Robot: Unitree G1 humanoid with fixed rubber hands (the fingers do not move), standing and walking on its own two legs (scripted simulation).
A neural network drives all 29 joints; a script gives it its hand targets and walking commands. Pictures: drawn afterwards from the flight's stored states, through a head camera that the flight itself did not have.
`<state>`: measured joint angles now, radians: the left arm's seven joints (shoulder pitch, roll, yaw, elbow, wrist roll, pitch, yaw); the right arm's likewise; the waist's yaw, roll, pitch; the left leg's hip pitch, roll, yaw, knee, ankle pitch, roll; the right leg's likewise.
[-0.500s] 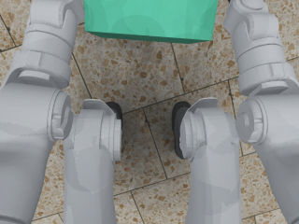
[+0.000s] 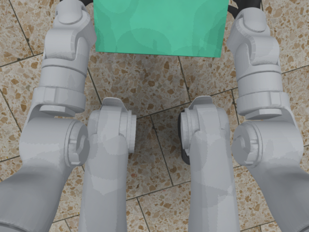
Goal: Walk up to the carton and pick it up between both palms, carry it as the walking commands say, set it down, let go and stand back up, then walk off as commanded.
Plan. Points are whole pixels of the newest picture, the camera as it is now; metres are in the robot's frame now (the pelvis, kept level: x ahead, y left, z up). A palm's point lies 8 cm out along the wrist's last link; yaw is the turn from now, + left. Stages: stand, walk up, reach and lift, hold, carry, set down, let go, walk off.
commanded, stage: reach and lift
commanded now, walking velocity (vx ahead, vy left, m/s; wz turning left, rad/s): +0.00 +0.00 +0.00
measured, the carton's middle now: out of the picture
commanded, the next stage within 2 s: none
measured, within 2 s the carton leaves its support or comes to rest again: neither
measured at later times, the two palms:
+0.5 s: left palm out of the picture +0.51 +0.14 -0.07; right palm (268, 9) +0.50 -0.18 -0.08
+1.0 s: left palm out of the picture +0.50 +0.15 +0.00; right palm out of the picture +0.49 -0.18 +0.00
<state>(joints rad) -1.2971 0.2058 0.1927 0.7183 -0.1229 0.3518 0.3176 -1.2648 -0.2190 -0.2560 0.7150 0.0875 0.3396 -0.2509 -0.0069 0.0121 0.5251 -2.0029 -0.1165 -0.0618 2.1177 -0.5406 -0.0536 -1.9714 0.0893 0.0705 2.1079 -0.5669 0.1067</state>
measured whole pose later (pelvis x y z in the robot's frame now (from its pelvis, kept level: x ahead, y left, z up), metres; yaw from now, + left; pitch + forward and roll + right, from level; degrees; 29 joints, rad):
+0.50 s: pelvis -0.01 -0.01 +0.05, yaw +0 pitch +23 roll +1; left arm -1.24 0.17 0.28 0.59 -0.04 0.45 0.27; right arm -1.22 -0.17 -0.26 0.59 0.06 0.44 -0.27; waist -0.01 0.00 0.53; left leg -1.83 -0.10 -0.07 1.94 -0.52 -0.08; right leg -1.83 0.11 0.08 1.95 -0.53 0.07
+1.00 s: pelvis -0.02 +0.00 +0.10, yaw +0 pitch +18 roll -1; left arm -1.19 0.14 0.27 0.58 -0.01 0.48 0.29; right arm -1.20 -0.17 -0.29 0.62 0.00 0.47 -0.22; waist -0.02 0.02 0.52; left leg -1.63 -0.12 -0.09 1.79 -0.48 -0.06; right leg -1.61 0.10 0.08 1.78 -0.50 0.09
